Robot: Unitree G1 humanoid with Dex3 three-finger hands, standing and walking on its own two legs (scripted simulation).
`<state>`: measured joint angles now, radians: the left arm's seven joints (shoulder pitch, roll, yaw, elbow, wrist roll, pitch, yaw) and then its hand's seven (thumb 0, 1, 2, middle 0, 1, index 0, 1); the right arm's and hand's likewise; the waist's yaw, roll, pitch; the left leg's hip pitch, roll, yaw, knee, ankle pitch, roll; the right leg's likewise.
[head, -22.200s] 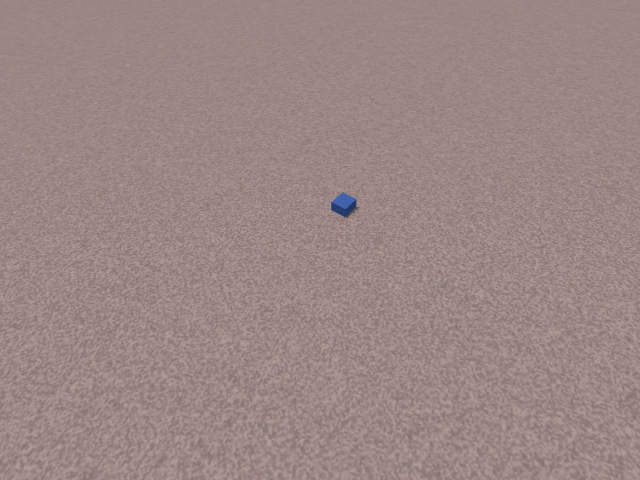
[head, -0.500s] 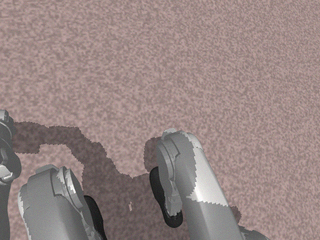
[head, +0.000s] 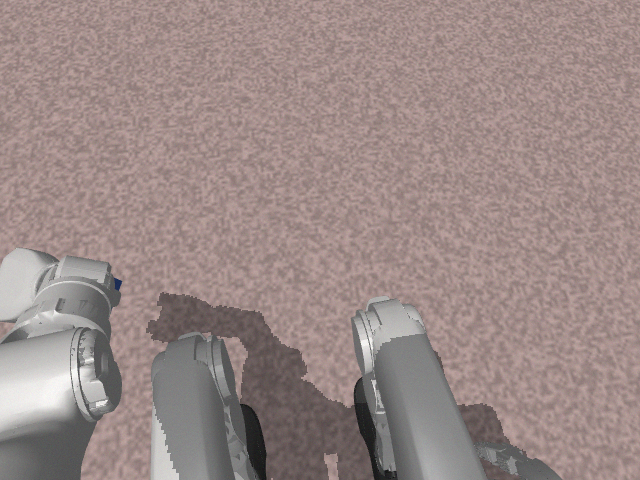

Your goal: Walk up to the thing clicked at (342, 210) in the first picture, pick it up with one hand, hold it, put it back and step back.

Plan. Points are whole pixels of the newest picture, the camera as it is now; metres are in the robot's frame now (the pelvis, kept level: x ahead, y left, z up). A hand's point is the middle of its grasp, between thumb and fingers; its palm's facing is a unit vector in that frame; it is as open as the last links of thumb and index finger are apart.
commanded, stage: lift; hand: left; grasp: from above
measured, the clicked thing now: (73, 302) +0.40 +0.31 -0.12
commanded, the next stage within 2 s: hold in 1.18 s
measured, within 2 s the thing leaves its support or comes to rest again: neither
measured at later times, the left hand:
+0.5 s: hand out of the picture +0.37 +0.26 +0.12, palm faces -0.05 -0.46 -0.89, open 10.7 cm
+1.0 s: hand out of the picture +0.37 +0.24 +0.24, palm faces -0.10 -0.47 -0.88, open 10.7 cm
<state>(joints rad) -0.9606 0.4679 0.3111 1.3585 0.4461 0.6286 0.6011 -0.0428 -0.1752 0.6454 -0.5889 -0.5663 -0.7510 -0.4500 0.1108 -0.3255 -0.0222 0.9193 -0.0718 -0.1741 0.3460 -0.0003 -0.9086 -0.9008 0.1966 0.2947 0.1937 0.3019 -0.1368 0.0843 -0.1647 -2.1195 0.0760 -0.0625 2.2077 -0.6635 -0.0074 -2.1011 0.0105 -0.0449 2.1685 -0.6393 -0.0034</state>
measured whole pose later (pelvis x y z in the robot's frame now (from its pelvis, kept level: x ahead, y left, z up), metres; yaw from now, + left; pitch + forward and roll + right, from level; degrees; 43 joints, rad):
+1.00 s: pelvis +0.07 -0.01 +0.31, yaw +3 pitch +16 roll -1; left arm -0.66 0.19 0.07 1.09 0.38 0.89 0.58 -0.04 -0.13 0.61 -0.55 -0.64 -0.70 -0.50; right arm 0.19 -0.25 -0.01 0.91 0.00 -0.16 0.10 0.00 -0.90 -0.90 0.20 0.30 0.20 0.30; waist -0.07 0.05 -0.16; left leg -0.89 0.07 0.00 1.08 -0.46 -0.04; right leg -0.88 0.01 -0.03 1.06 -0.46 -0.02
